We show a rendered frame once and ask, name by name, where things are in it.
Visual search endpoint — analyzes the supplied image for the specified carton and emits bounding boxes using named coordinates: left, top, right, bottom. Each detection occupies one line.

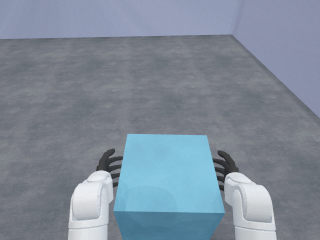
left=113, top=134, right=225, bottom=240

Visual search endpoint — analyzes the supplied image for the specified robot left forearm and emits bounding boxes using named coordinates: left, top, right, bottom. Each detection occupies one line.
left=68, top=170, right=114, bottom=240

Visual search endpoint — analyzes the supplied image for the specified robot left hand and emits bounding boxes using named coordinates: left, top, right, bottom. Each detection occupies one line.
left=96, top=148, right=123, bottom=188

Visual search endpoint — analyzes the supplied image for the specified robot right hand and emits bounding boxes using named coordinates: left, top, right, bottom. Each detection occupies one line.
left=212, top=150, right=239, bottom=191

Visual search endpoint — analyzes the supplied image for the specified robot right forearm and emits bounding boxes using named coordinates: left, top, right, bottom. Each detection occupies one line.
left=224, top=172, right=277, bottom=240

